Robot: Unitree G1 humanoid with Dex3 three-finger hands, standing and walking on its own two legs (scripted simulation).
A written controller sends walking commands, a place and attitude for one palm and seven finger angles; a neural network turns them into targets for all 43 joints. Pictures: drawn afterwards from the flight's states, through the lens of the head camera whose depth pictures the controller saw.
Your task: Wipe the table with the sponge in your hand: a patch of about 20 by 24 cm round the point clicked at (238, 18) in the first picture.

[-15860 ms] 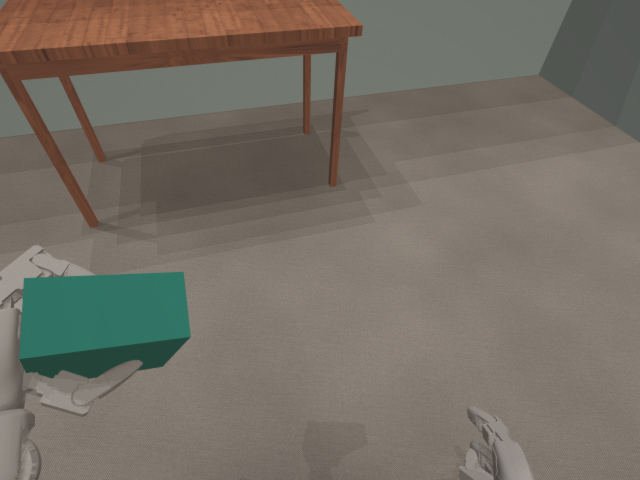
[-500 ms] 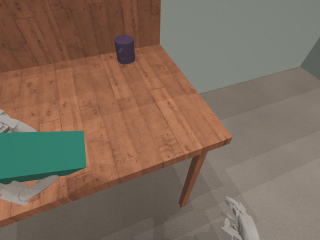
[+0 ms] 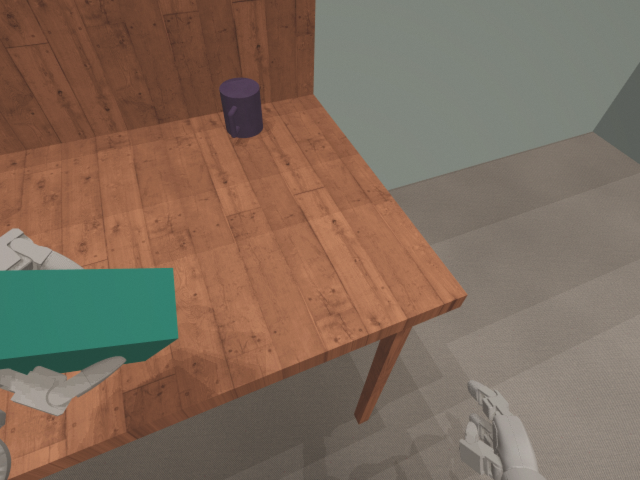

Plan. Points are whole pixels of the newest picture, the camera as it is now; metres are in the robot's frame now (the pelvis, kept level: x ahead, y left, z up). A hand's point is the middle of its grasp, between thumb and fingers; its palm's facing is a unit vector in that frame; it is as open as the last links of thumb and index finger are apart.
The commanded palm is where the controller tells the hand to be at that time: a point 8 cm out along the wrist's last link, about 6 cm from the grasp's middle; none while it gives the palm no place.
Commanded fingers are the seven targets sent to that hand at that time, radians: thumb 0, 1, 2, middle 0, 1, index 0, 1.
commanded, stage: come to a stop and stand still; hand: left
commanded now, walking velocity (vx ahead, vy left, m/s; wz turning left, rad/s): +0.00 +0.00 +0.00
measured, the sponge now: (111, 323) +0.23 +0.21 +0.15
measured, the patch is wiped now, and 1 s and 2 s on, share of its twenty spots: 0.00 0.00 0.00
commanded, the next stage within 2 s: look again from close up in 1.56 s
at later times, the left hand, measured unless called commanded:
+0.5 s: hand (30, 386) +0.17 +0.25 +0.15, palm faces +0.25 -0.89 -0.38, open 10.2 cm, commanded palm +0.12 +0.31 +0.18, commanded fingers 0.00 0.10 1.30 -1.20 -1.60 -1.20 -1.60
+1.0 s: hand out of the picture +0.17 +0.31 +0.16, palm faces +0.42 -0.83 -0.37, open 10.2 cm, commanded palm +0.11 +0.34 +0.18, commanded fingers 0.00 0.10 1.30 -1.20 -1.60 -1.20 -1.60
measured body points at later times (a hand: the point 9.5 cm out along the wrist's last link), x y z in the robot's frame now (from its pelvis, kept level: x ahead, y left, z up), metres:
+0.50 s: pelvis -0.05 +0.03 +0.00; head -0.04 +0.06 +0.45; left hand +0.15 +0.30 +0.17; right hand +0.12 -0.21 -0.06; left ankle +0.01 +0.12 -0.74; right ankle -0.03 -0.09 -0.74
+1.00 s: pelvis -0.05 +0.05 +0.00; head -0.03 +0.08 +0.45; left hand +0.14 +0.35 +0.18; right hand +0.15 -0.15 -0.06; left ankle +0.01 +0.12 -0.74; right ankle -0.03 -0.08 -0.74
